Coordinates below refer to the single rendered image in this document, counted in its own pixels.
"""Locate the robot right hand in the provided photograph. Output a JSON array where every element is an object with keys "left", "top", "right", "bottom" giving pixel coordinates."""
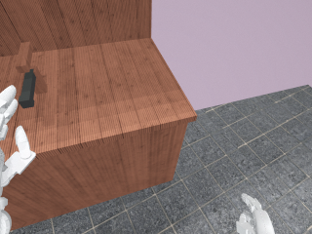
[{"left": 236, "top": 193, "right": 275, "bottom": 234}]

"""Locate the tap lever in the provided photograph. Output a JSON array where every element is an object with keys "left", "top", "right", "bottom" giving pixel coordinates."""
[{"left": 18, "top": 68, "right": 36, "bottom": 109}]

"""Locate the robot left hand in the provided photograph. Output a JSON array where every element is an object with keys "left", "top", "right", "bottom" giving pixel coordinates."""
[{"left": 0, "top": 85, "right": 36, "bottom": 197}]

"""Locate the left robot forearm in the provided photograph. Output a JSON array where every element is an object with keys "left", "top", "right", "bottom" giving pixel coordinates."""
[{"left": 0, "top": 197, "right": 12, "bottom": 234}]

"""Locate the counter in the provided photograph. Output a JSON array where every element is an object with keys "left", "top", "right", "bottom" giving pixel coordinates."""
[{"left": 0, "top": 0, "right": 198, "bottom": 231}]

